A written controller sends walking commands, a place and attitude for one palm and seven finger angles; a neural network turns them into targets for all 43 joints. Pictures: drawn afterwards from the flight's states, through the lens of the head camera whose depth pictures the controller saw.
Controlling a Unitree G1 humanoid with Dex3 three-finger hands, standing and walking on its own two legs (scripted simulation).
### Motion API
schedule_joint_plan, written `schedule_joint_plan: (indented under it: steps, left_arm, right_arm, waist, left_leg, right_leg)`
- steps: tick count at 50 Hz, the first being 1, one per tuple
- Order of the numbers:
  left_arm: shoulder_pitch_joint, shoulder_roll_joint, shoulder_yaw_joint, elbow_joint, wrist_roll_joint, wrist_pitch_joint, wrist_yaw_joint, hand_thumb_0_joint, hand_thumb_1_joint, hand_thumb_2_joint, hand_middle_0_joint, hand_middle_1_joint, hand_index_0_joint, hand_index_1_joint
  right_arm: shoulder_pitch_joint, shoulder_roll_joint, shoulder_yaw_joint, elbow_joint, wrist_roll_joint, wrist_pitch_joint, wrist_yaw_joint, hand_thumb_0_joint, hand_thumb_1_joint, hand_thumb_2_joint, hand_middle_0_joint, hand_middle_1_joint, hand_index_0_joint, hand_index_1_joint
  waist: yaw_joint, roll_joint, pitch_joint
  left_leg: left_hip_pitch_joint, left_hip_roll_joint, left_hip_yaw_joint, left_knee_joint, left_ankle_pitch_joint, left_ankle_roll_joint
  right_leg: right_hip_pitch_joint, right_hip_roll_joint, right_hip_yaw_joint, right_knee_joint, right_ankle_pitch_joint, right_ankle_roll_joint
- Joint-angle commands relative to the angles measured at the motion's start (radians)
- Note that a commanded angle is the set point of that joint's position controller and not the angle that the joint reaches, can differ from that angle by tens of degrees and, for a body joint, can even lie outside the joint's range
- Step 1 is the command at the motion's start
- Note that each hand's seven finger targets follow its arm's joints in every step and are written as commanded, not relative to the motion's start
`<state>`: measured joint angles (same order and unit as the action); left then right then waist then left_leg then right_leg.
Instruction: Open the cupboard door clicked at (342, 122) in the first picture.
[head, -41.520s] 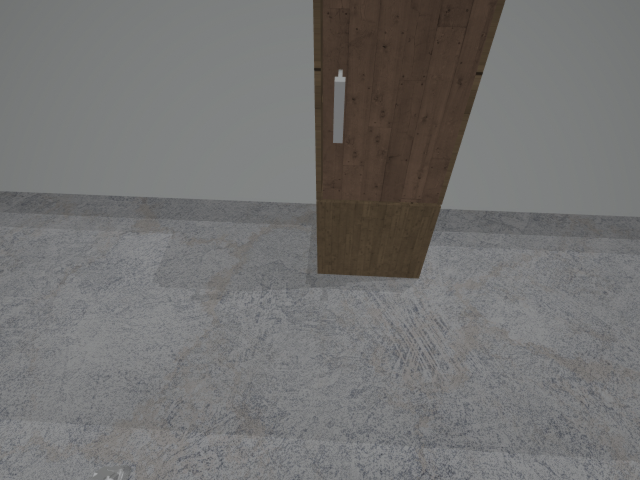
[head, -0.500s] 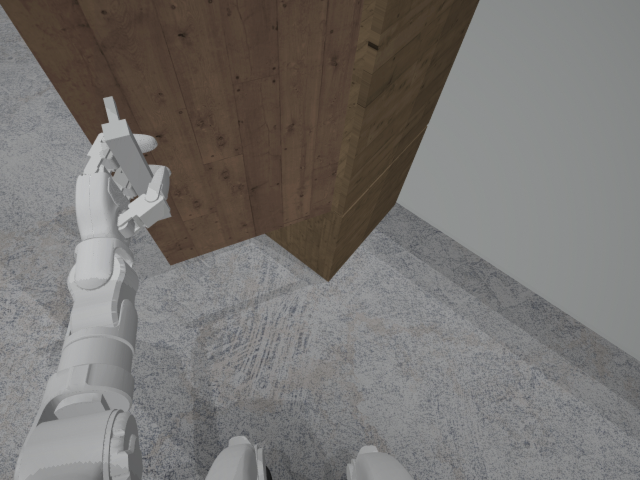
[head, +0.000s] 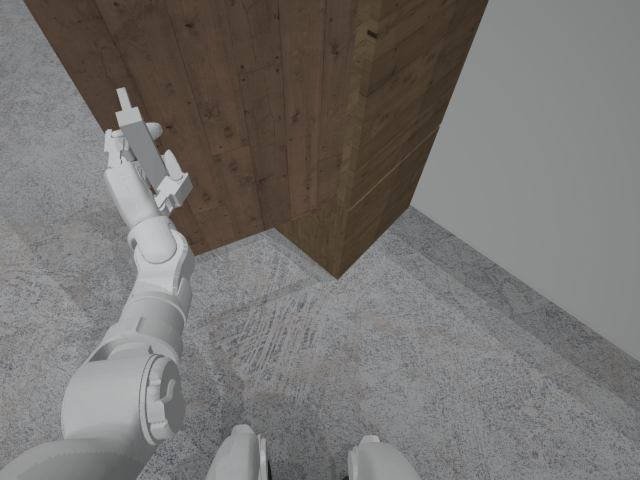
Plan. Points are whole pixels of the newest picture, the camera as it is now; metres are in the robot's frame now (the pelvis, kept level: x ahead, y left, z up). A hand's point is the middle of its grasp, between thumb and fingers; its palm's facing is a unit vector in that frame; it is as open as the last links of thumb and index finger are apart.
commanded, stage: pull the door open along its arc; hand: left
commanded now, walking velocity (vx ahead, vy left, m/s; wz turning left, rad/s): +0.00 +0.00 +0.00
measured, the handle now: (149, 153) +0.53 +0.21 +0.07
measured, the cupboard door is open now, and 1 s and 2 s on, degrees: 67 91 90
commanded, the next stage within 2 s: open thumb and fingers to let go in 0.84 s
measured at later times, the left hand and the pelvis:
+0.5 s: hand (181, 184) +0.47 +0.16 +0.07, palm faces +0.42 -0.91 +0.02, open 6.1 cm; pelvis +0.01 +0.01 +0.01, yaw -2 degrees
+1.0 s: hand (243, 239) +0.39 +0.08 +0.07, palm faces +0.37 -0.93 -0.01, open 6.5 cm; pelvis +0.03 +0.01 +0.01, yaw +1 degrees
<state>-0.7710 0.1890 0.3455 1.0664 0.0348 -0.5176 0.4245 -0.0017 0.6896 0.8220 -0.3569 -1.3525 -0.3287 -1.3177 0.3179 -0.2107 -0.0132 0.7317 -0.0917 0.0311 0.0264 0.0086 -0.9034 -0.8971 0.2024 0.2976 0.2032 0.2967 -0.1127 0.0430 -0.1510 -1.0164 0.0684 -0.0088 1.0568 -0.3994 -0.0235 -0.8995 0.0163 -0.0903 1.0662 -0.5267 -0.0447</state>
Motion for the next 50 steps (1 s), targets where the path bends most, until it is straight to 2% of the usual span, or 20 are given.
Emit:
schedule_joint_plan:
  steps: [1,3,7,9,10,14,19,23,26,29,31,33,34,36,38,42,43,46,47,50]
  left_arm:
    - [-0.470,0.213,0.001,-0.170,0.012,-0.079,-0.017,0.000,0.900,0.900,-0.400,-1.350,-0.400,-1.350]
    - [-0.464,0.219,0.004,-0.144,0.006,-0.075,-0.021,0.000,0.900,0.900,-0.400,-1.350,-0.400,-1.350]
    - [-0.492,0.247,0.017,-0.153,-0.001,-0.085,-0.026,0.000,0.900,0.900,-0.400,-1.350,-0.400,-1.350]
    - [-0.431,0.236,0.024,-0.115,-0.004,-0.080,-0.029,0.000,0.900,0.900,-0.400,-1.350,-0.400,-1.350]
    - [-0.406,0.220,0.014,-0.121,-0.008,-0.080,-0.031,0.000,0.900,0.900,-0.400,-1.350,-0.400,-1.350]
    - [-0.316,0.196,0.017,-0.157,-0.021,-0.082,-0.033,0.000,0.900,0.900,-0.400,-1.350,-0.400,-1.350]
    - [-0.157,0.119,-0.008,-0.233,-0.035,-0.070,-0.027,0.000,0.900,0.900,-0.400,-1.350,-0.400,-1.350]
    - [-0.002,0.028,-0.074,-0.349,-0.046,-0.044,-0.016,0.000,0.900,0.900,-0.400,-1.350,-0.400,-1.350]
    - [0.140,-0.059,-0.151,-0.457,-0.049,-0.019,-0.007,0.000,0.900,0.900,-0.400,-1.350,-0.400,-1.350]
    - [0.280,-0.129,-0.221,-0.575,-0.050,0.013,0.010,0.000,0.900,0.900,-0.400,-1.350,-0.400,-1.350]
    - [0.363,-0.188,-0.288,-0.699,-0.039,0.029,0.027,0.000,0.900,0.900,-0.400,-1.350,-0.400,-1.350]
    - [0.440,-0.238,-0.347,-0.778,-0.028,0.053,0.046,0.000,0.900,0.900,-0.400,-1.350,-0.400,-1.350]
    - [0.473,-0.250,-0.372,-0.824,-0.011,0.062,0.058,0.000,0.900,0.900,-0.400,-1.350,-0.400,-1.350]
    - [0.545,-0.319,-0.446,-0.906,0.017,0.086,0.093,0.000,0.900,0.900,-0.400,-1.350,-0.400,-1.350]
    - [0.560,-0.367,-0.507,-0.938,0.051,0.119,0.120,0.000,0.900,0.900,-0.400,-1.350,-0.400,-1.350]
    - [0.477,-0.382,-0.540,-0.950,0.138,0.161,0.178,0.000,0.900,0.900,-0.400,-1.350,-0.400,-1.350]
    - [0.443,-0.386,-0.538,-0.930,0.138,0.169,0.189,0.000,0.900,0.900,-0.400,-1.350,-0.400,-1.350]
    - [0.295,-0.355,-0.488,-0.873,0.109,0.185,0.210,0.000,0.900,0.900,-0.400,-1.350,-0.400,-1.350]
    - [0.282,-0.364,-0.488,-0.859,0.103,0.186,0.209,0.000,0.900,0.900,-0.400,-1.350,-0.400,-1.350]
    - [0.250,-0.371,-0.497,-0.832,0.109,0.179,0.200,0.000,0.690,0.810,-0.385,-1.327,-0.385,-1.327]
  right_arm:
    - [0.114,-0.152,-0.048,-0.067,0.003,-0.020,-0.019,0.000,-0.900,-0.900,0.200,0.300,0.200,0.300]
    - [0.124,-0.154,-0.047,-0.065,0.005,-0.019,-0.019,0.000,-0.900,-0.900,0.200,0.300,0.200,0.300]
    - [0.136,-0.161,-0.050,-0.058,0.008,-0.017,-0.021,0.000,-0.900,-0.900,0.200,0.300,0.200,0.300]
    - [0.144,-0.162,-0.050,-0.058,0.009,-0.015,-0.017,0.000,-0.900,-0.900,0.200,0.300,0.200,0.300]
    - [0.136,-0.161,-0.049,-0.063,0.010,-0.015,-0.016,0.000,-0.900,-0.900,0.200,0.300,0.200,0.300]
    - [0.136,-0.161,-0.054,-0.076,0.012,-0.007,-0.009,0.000,-0.900,-0.900,0.200,0.300,0.200,0.300]
    - [0.121,-0.159,-0.059,-0.104,0.014,-0.001,0.005,0.000,-0.900,-0.900,0.200,0.300,0.200,0.300]
    - [0.097,-0.151,-0.064,-0.135,0.018,0.005,0.019,0.000,-0.900,-0.900,0.200,0.300,0.200,0.300]
    - [0.074,-0.143,-0.064,-0.163,0.021,0.011,0.032,0.000,-0.900,-0.900,0.200,0.300,0.200,0.300]
    - [0.043,-0.135,-0.066,-0.194,0.025,0.010,0.039,0.000,-0.900,-0.900,0.200,0.300,0.200,0.300]
    - [0.019,-0.122,-0.067,-0.213,0.028,0.010,0.047,0.000,-0.900,-0.900,0.200,0.300,0.200,0.300]
    - [-0.003,-0.114,-0.065,-0.231,0.028,0.010,0.053,0.000,-0.900,-0.900,0.200,0.300,0.200,0.300]
    - [-0.012,-0.111,-0.064,-0.244,0.027,0.009,0.053,0.000,-0.900,-0.900,0.200,0.300,0.200,0.300]
    - [-0.041,-0.098,-0.063,-0.262,0.024,0.006,0.057,0.000,-0.900,-0.900,0.200,0.300,0.200,0.300]
    - [-0.066,-0.089,-0.056,-0.276,0.020,0.002,0.055,0.000,-0.900,-0.900,0.200,0.300,0.200,0.300]
    - [-0.102,-0.074,-0.045,-0.273,0.005,-0.004,0.030,0.000,-0.900,-0.900,0.200,0.300,0.200,0.300]
    - [-0.116,-0.071,-0.042,-0.267,0.005,-0.003,0.023,0.000,-0.900,-0.900,0.200,0.300,0.200,0.300]
    - [-0.128,-0.066,-0.038,-0.232,0.002,0.004,-0.003,0.000,-0.900,-0.900,0.200,0.300,0.200,0.300]
    - [-0.136,-0.063,-0.038,-0.228,0.003,0.006,-0.007,0.000,-0.900,-0.900,0.200,0.300,0.200,0.300]
    - [-0.129,-0.059,-0.043,-0.218,0.002,0.009,-0.010,0.000,-0.900,-0.900,0.200,0.300,0.200,0.300]
  waist:
    - [-0.040,-0.021,-0.407]
    - [-0.043,-0.062,-0.382]
    - [-0.045,-0.029,-0.406]
    - [-0.034,-0.045,-0.382]
    - [-0.028,-0.027,-0.379]
    - [-0.004,-0.028,-0.404]
    - [0.026,-0.025,-0.405]
    - [0.048,-0.036,-0.402]
    - [0.067,-0.035,-0.391]
    - [0.078,-0.087,-0.373]
    - [0.093,-0.042,-0.384]
    - [0.094,-0.074,-0.362]
    - [0.101,-0.063,-0.357]
    - [0.102,-0.050,-0.362]
    - [0.089,-0.076,-0.322]
    - [0.075,-0.058,-0.295]
    - [0.071,-0.053,-0.291]
    - [0.050,-0.093,-0.296]
    - [0.054,-0.085,-0.307]
    - [0.050,-0.092,-0.354]
  left_leg:
    - [0.267,-0.062,0.017,-0.073,0.114,0.051]
    - [0.235,-0.064,0.021,-0.079,0.088,0.056]
    - [0.234,-0.063,0.022,-0.082,0.077,0.057]
    - [0.230,-0.062,0.020,-0.092,0.073,0.056]
    - [0.236,-0.062,0.024,-0.097,0.077,0.054]
    - [0.276,-0.060,0.027,-0.110,0.122,0.051]
    - [0.339,-0.054,0.030,-0.121,0.208,0.044]
    - [0.391,-0.050,0.035,-0.132,0.294,0.038]
    - [0.446,-0.043,0.033,-0.141,0.373,0.032]
    - [0.458,-0.039,0.033,-0.147,0.417,0.032]
    - [0.503,-0.036,0.034,-0.151,0.480,0.026]
    - [0.511,-0.032,0.030,-0.151,0.508,0.025]
    - [0.519,-0.030,0.023,-0.150,0.532,0.024]
    - [0.548,-0.027,0.020,-0.147,0.562,0.022]
    - [0.530,-0.027,0.015,-0.146,0.519,0.020]
    - [0.496,-0.034,0.005,-0.124,0.452,0.020]
    - [0.491,-0.036,0.002,-0.122,0.424,0.020]
    - [0.465,-0.047,0.002,-0.109,0.378,0.023]
    - [0.465,-0.049,0.001,-0.107,0.371,0.021]
    - [0.471,-0.053,0.005,-0.097,0.374,0.025]
  right_leg:
    - [0.170,0.013,0.108,-0.212,0.320,0.058]
    - [0.192,0.012,0.118,-0.233,0.296,0.061]
    - [0.196,0.009,0.131,-0.242,0.278,0.061]
    - [0.192,0.014,0.123,-0.244,0.268,0.058]
    - [0.195,0.013,0.122,-0.246,0.270,0.057]
    - [0.222,0.019,0.105,-0.235,0.322,0.052]
    - [0.227,0.028,0.073,-0.214,0.397,0.043]
    - [0.255,0.031,0.055,-0.204,0.479,0.038]
    - [0.265,0.033,0.037,-0.193,0.531,0.032]
    - [0.304,0.033,0.028,-0.191,0.580,0.030]
    - [0.319,0.029,0.025,-0.181,0.615,0.027]
    - [0.330,0.025,0.018,-0.180,0.635,0.028]
    - [0.332,0.025,0.018,-0.174,0.631,0.025]
    - [0.325,0.020,0.012,-0.169,0.626,0.025]
    - [0.307,0.018,0.004,-0.170,0.595,0.023]
    - [0.261,0.008,0.010,-0.154,0.551,0.014]
    - [0.249,0.007,0.009,-0.157,0.529,0.013]
    - [0.252,0.000,0.027,-0.171,0.533,0.021]
    - [0.251,-0.002,0.029,-0.171,0.524,0.021]
    - [0.259,-0.004,0.036,-0.171,0.539,0.025]
